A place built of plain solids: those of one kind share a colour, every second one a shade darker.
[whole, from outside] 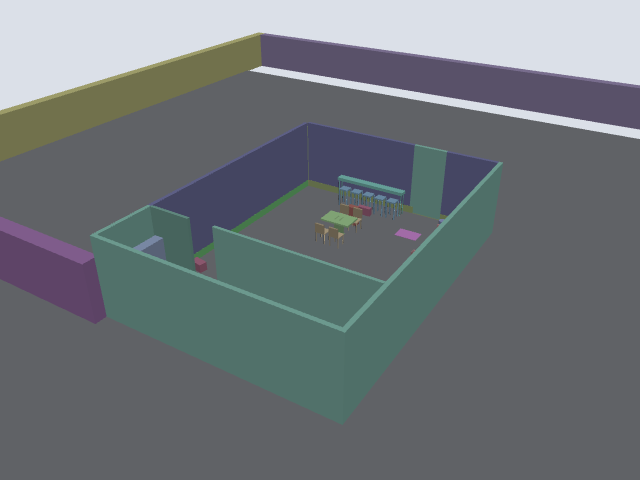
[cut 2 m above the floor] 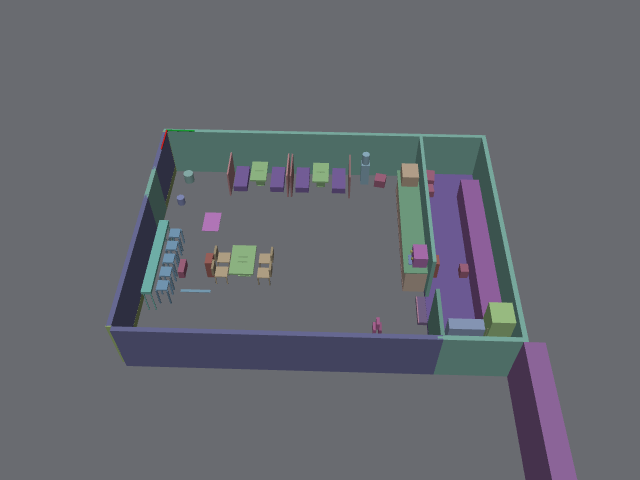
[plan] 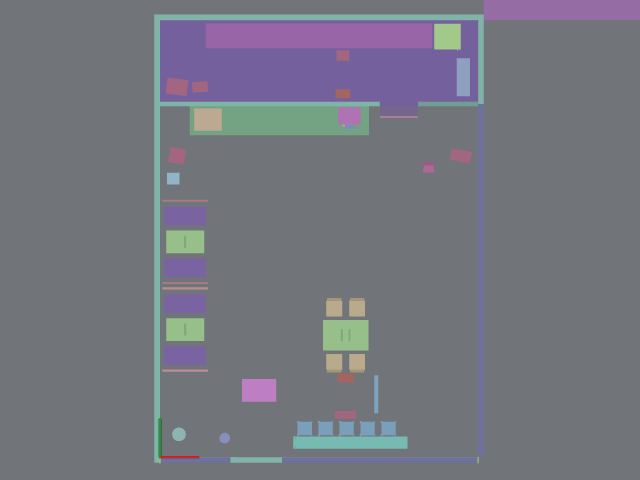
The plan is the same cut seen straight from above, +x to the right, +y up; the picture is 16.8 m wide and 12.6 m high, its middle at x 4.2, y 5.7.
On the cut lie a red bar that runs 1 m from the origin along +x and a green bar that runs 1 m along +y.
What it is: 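A corner cafe of the 2010s to 2020s; 8.3 x 11.5 m, ceiling 3.0 m, a street door 0.95 x 2.1 m in the glazed front; tables 0.75 m, chairs 0.45 m, bar tops 1.06 m, a counter 1.0 m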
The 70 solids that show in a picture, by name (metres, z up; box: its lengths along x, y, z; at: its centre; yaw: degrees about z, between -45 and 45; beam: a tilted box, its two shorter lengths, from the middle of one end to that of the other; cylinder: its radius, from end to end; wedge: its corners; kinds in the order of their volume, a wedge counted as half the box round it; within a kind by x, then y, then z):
{
 "street_hedge_1": {"box": [38.35, 0.6, 2.25], "at": [4.17, -16.3, 1.07]},
 "street_hedge_side_1": {"box": [0.6, 28.07, 2.25], "at": [23.05, -2.56, 1.07]},
 "street_hedge_back_1": {"box": [14.85, 0.6, 2.25], "at": [15.93, 11.77, 1.07]},
 "wall_1": {"box": [0.15, 11.77, 3.02], "at": [-0.07, 5.74, 1.46]},
 "wall_2": {"box": [1.5, 0.15, 3.02], "at": [2.6, -0.07, 1.46]},
 "wall_3": {"box": [5.77, 0.12, 3.02], "at": [2.88, 9.27, 1.46]},
 "wall_4": {"box": [8.65, 0.15, 3.02], "at": [4.17, 11.54, 1.46]},
 "wall_5": {"box": [1.58, 0.12, 3.02], "at": [7.56, 9.27, 1.46]},
 "wall_6": {"box": [0.15, 2.5, 3.02], "at": [8.43, 10.37, 1.46]},
 "window_wall_1": {"box": [2.0, 0.15, 3.02], "at": [1.0, -0.07, 1.46]},
 "window_wall_2": {"box": [5.15, 0.15, 3.02], "at": [5.78, -0.07, 1.46]},
 "window_wall_3": {"box": [0.15, 9.27, 3.02], "at": [8.43, 4.63, 1.46]},
 "zone_back_1": {"box": [8.35, 2.26, 0.2], "at": [4.17, 10.34, 0.05]},
 "back_worktop_1": {"box": [5.95, 0.65, 0.95], "at": [4.17, 11.06, 0.57]},
 "counter_1": {"box": [4.67, 0.7, 1.05], "at": [3.13, 8.86, 0.47]},
 "back_fridge_1": {"box": [0.7, 0.68, 1.9], "at": [7.55, 11.04, 1.05]},
 "shelf_1": {"box": [0.35, 1.0, 1.95], "at": [7.96, 9.97, 1.07]},
 "bench_upholstered_1": {"box": [1.1, 0.5, 0.25], "at": [0.66, 2.67, 0.33]},
 "bench_upholstered_2": {"box": [1.1, 0.5, 0.25], "at": [0.66, 4.03, 0.33]},
 "bench_upholstered_3": {"box": [1.1, 0.5, 0.25], "at": [0.66, 4.97, 0.33]},
 "bench_upholstered_4": {"box": [1.1, 0.5, 0.25], "at": [0.66, 6.33, 0.33]},
 "box_cardboard_1": {"box": [0.42, 0.41, 0.38], "at": [0.45, 7.91, 0.14], "yaw": -10.9},
 "box_cardboard_2": {"box": [0.55, 0.42, 0.41], "at": [0.45, 9.72, 0.31], "yaw": -6.8},
 "box_cardboard_3": {"box": [0.41, 0.28, 0.34], "at": [1.05, 9.72, 0.27], "yaw": 3.3},
 "box_cardboard_4": {"box": [0.34, 0.27, 0.39], "at": [4.8, 10.54, 0.3]},
 "box_cardboard_5": {"box": [0.56, 0.2, 0.38], "at": [4.88, 1.11, 0.14]},
 "box_cardboard_6": {"box": [0.54, 0.31, 0.37], "at": [7.9, 7.91, 0.13], "yaw": -10.0},
 "booth_back_1": {"box": [1.2, 0.06, 1.15], "at": [0.66, 2.27, 0.53]},
 "booth_back_2": {"box": [1.2, 0.06, 1.15], "at": [0.66, 4.43, 0.53]},
 "booth_back_3": {"box": [1.2, 0.06, 1.15], "at": [0.66, 4.57, 0.53]},
 "booth_back_4": {"box": [1.2, 0.06, 1.15], "at": [0.66, 6.73, 0.53]},
 "display_1": {"box": [0.72, 0.59, 0.46], "at": [1.26, 8.86, 1.27]},
 "stallriser_side_1": {"box": [0.05, 9.27, 0.35], "at": [8.37, 4.63, 0.12]},
 "meeting_table_1": {"box": [1.0, 0.6, 0.07], "at": [0.66, 3.35, 0.71]},
 "meeting_table_2": {"box": [1.0, 0.6, 0.07], "at": [0.66, 5.65, 0.71]},
 "meeting_table_3": {"box": [0.06, 0.32, 0.8], "at": [4.78, 3.2, 0.35]},
 "meeting_table_4": {"box": [1.2, 0.8, 0.07], "at": [4.88, 3.2, 0.71]},
 "suitcase_1": {"box": [0.39, 0.24, 0.8], "at": [4.8, 9.54, 0.5]},
 "suitcase_2": {"box": [0.43, 0.24, 0.82], "at": [4.88, 2.08, 0.36]},
 "counter_top_1": {"box": [4.71, 0.78, 0.04], "at": [3.13, 8.84, 1.02]},
 "stallriser_1": {"box": [2.0, 0.05, 0.35], "at": [1.0, -0.02, 0.12]},
 "stallriser_2": {"box": [5.15, 0.05, 0.35], "at": [5.78, -0.02, 0.12]},
 "water_cooler_1": {"box": [0.33, 0.31, 1.03], "at": [0.35, 7.31, 0.47]},
 "water_cooler_2": {"cylinder": 0.14, "from": [0.35, 7.31, 0.98], "to": [0.35, 7.31, 1.4]},
 "console_table_1": {"box": [3.0, 0.32, 0.13], "at": [5.0, 0.38, 0.99]},
 "coffee_machine_1": {"box": [0.6, 0.45, 0.45], "at": [4.97, 8.96, 1.26]},
 "side_chair_1": {"box": [0.38, 0.08, 0.38], "at": [4.58, 2.26, 0.65]},
 "side_chair_2": {"box": [0.42, 0.42, 0.04], "at": [4.58, 2.5, 0.43]},
 "side_chair_3": {"box": [0.42, 0.42, 0.04], "at": [4.58, 3.9, 0.43]},
 "side_chair_4": {"box": [0.38, 0.08, 0.38], "at": [4.58, 4.14, 0.65]},
 "side_chair_5": {"box": [0.38, 0.08, 0.38], "at": [5.17, 2.26, 0.65]},
 "side_chair_6": {"box": [0.42, 0.42, 0.04], "at": [5.17, 2.5, 0.43]},
 "side_chair_7": {"box": [0.42, 0.42, 0.04], "at": [5.17, 3.9, 0.43]},
 "side_chair_8": {"box": [0.38, 0.08, 0.38], "at": [5.17, 4.14, 0.65]},
 "back_step_1": {"box": [1.0, 0.3, 0.2], "at": [6.27, 9.06, 0.05]},
 "bar_stool_1": {"box": [0.38, 0.36, 0.06], "at": [3.8, 0.75, 0.73]},
 "bar_stool_2": {"box": [0.38, 0.36, 0.06], "at": [4.35, 0.75, 0.73]},
 "bar_stool_3": {"box": [0.38, 0.36, 0.06], "at": [4.9, 0.75, 0.73]},
 "bar_stool_4": {"box": [0.38, 0.36, 0.06], "at": [5.45, 0.75, 0.73]},
 "bar_stool_5": {"box": [0.38, 0.36, 0.06], "at": [6.0, 0.75, 0.73]},
 "plant_pot_1": {"cylinder": 0.18, "from": [0.5, 0.6, 0.0], "to": [0.5, 0.6, 0.38]},
 "door_mat_1": {"box": [0.9, 0.6, 0.07], "at": [2.6, 1.75, -0.02]},
 "front_corner_1": {"box": [0.04, 0.17, 2.87], "at": [8.35, -0.07, 1.39]},
 "wet_floor_sign_1": {"box": [0.3, 0.1, 0.36], "at": [7.05, 7.52, 0.13]},
 "wet_floor_sign_2": {"box": [0.26, 0.1, 0.31], "at": [7.05, 7.61, 0.47]},
 "bin_waste_1": {"cylinder": 0.14, "from": [1.7, 0.5, 0.0], "to": [1.7, 0.5, 0.31]},
 "counter_kick_1": {"box": [4.67, 0.012, 0.15], "at": [3.13, 8.5, 0.03]},
 "cable_protector_1": {"box": [0.1, 1.0, 0.07], "at": [5.67, 1.65, -0.01]},
 "back_nose_1": {"box": [1.0, 0.04, 0.05], "at": [6.27, 8.93, 0.13]},
 "coffee_machine_drip_1": {"box": [0.4, 0.12, 0.03], "at": [4.97, 8.68, 1.05]}
}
